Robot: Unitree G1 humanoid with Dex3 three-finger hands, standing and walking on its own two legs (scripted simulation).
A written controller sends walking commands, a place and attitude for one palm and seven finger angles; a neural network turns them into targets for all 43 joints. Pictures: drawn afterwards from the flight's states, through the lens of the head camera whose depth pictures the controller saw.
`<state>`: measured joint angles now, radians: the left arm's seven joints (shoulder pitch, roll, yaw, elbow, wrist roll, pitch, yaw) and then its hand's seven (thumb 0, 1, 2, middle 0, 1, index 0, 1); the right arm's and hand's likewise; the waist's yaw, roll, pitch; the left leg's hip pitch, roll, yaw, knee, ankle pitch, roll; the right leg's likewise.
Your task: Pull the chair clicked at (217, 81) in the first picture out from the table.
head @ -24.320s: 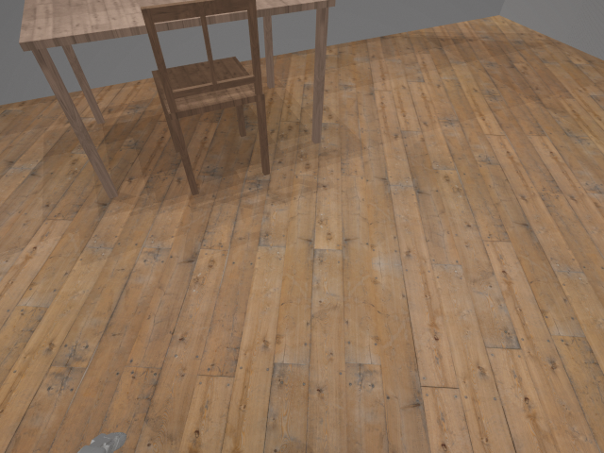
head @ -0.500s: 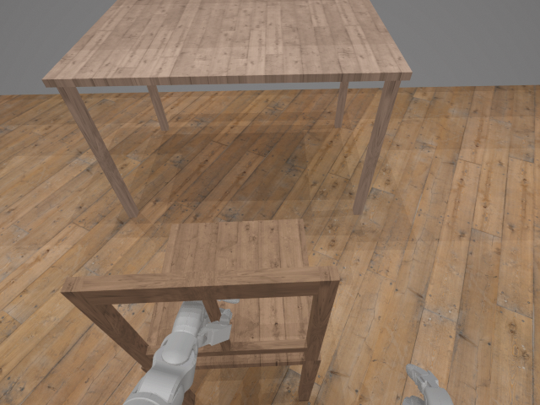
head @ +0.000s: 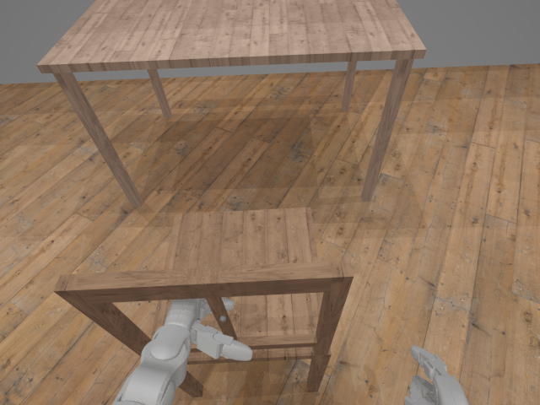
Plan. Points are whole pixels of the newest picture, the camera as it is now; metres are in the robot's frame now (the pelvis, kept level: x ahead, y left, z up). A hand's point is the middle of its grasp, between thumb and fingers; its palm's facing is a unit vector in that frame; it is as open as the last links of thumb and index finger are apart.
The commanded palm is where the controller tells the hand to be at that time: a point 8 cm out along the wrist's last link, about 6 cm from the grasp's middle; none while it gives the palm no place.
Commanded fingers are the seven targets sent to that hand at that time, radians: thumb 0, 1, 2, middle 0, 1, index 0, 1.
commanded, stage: open the thumb and straighten the fingers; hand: left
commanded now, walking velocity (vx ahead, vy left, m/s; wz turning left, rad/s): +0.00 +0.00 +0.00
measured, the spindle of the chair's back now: (223, 320) +0.28 +0.09 -0.09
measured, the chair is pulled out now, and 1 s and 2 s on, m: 0.66 0.66 0.66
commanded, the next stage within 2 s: draw the fingers out of the gap in 0.28 s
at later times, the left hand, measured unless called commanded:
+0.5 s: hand (210, 334) +0.24 +0.10 -0.04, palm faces -0.12 -0.98 -0.13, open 17.4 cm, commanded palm +0.22 +0.15 -0.02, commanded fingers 0.00 -0.55 0.20 0.00 0.00 0.00 0.00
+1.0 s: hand (201, 398) +0.15 +0.11 -0.04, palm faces -0.10 -0.99 -0.13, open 17.5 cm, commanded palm +0.14 +0.16 -0.02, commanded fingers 0.00 -0.55 0.20 0.00 0.00 0.00 0.00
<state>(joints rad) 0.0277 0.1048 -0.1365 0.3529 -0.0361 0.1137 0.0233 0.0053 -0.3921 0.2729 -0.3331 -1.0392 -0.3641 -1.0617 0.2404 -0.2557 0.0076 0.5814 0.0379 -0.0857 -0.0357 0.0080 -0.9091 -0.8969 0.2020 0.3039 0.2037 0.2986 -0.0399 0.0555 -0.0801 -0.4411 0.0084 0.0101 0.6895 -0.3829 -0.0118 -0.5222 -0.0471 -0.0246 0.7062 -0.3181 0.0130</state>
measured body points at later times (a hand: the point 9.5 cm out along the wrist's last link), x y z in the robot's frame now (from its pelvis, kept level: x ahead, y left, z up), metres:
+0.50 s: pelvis +0.01 +0.00 -0.01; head +0.04 -0.02 +0.44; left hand +0.24 +0.16 -0.03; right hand +0.18 -0.24 -0.10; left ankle -0.02 +0.13 -0.72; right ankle +0.02 -0.13 -0.72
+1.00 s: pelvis +0.00 +0.00 -0.03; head +0.02 -0.02 +0.42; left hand +0.16 +0.16 -0.02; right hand +0.20 -0.22 -0.09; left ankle -0.02 +0.13 -0.72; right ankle +0.02 -0.13 -0.72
